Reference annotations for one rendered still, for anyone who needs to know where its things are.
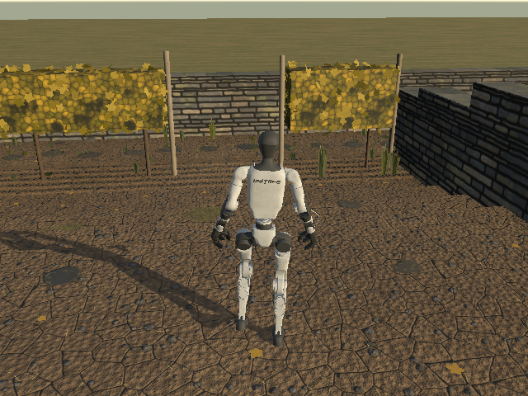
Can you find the robot right forearm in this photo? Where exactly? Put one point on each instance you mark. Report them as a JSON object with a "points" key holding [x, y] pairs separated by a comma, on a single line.
{"points": [[307, 219]]}

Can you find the robot left upper arm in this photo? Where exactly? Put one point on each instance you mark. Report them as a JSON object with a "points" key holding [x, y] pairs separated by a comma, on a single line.
{"points": [[239, 174]]}

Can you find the robot right upper arm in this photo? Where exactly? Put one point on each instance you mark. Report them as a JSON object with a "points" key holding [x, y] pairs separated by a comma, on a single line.
{"points": [[292, 176]]}

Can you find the robot left hand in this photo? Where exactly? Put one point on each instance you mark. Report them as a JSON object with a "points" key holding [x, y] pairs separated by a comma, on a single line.
{"points": [[215, 235]]}

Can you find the robot right hand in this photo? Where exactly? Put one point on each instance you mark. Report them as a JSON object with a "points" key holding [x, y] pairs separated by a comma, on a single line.
{"points": [[309, 236]]}

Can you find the robot head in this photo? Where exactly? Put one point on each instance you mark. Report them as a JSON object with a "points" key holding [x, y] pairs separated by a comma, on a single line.
{"points": [[268, 144]]}

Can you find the robot left shin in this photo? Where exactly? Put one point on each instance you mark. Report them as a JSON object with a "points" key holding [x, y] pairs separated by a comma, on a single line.
{"points": [[243, 292]]}

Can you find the robot left forearm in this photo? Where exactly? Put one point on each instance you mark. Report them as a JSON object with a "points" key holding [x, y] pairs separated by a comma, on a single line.
{"points": [[223, 218]]}

